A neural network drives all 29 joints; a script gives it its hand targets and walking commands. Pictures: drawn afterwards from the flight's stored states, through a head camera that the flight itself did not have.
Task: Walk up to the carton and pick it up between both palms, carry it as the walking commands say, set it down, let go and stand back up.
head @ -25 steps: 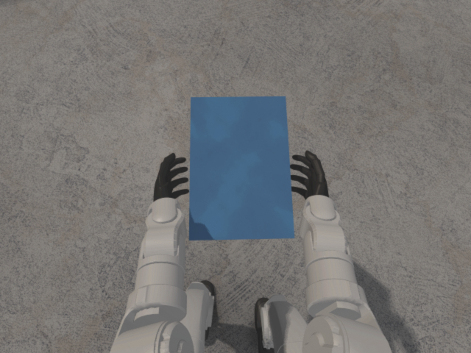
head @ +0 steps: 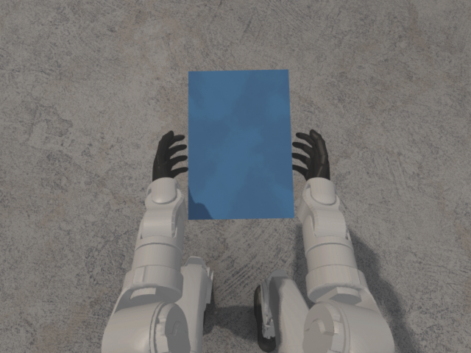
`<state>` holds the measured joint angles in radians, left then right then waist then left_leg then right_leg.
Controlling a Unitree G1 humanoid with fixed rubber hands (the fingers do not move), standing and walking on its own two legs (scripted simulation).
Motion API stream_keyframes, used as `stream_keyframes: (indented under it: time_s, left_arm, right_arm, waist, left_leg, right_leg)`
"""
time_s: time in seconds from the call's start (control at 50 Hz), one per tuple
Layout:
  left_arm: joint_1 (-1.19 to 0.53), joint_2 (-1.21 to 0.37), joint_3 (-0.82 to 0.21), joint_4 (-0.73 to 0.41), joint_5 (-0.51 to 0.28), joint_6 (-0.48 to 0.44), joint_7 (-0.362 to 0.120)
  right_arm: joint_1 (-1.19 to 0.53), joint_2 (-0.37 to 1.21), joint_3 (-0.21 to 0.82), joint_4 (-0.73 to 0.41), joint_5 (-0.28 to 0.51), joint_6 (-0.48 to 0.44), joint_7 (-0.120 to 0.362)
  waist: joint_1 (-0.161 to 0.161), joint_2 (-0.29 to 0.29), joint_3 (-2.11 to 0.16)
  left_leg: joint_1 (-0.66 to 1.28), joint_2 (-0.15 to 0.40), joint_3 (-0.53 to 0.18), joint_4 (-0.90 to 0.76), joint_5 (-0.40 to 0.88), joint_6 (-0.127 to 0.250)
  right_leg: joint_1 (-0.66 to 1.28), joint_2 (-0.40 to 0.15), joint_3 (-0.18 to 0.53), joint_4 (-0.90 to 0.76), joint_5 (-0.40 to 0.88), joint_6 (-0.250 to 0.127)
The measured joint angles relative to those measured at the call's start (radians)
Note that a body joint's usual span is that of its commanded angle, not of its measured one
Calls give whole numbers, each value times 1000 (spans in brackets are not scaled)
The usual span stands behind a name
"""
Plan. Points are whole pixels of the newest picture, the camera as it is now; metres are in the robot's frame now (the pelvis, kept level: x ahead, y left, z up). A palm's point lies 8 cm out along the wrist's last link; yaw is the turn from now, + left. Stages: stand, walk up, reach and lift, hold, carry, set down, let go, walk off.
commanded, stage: set down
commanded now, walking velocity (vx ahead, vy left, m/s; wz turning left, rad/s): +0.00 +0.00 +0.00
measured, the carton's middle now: (239, 151) +0.47 +0.02 -0.14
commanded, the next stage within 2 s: none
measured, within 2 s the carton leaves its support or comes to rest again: neither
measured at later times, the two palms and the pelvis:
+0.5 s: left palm (173, 177) +0.41 +0.15 -0.15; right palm (301, 176) +0.43 -0.11 -0.14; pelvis -0.02 +0.00 -0.08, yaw -1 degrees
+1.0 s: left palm (179, 175) +0.44 +0.15 -0.24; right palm (290, 176) +0.45 -0.10 -0.23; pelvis -0.03 +0.00 -0.15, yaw -2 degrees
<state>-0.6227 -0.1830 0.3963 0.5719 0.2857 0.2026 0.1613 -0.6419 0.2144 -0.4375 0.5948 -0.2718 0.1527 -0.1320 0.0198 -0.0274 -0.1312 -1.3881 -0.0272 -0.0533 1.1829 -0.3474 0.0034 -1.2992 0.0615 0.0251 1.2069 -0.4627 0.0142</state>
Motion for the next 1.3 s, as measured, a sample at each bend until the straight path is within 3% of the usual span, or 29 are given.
stream_keyframes:
  time_s: [0.62,1.3]
  left_arm:
    - [-245,83,42,81,-7,67,6]
    - [-489,196,30,165,-42,95,-16]
  right_arm:
    - [-255,-47,-39,75,-3,61,-51]
    - [-466,-123,-37,123,51,80,-71]
  waist:
    - [8,-11,-10]
    - [17,-13,93]
  left_leg:
    - [-419,1,6,375,-78,-9]
    - [-751,-3,4,658,-111,-13]
  right_leg:
    - [-422,23,-5,396,-96,5]
    - [-746,41,-16,685,-145,20]
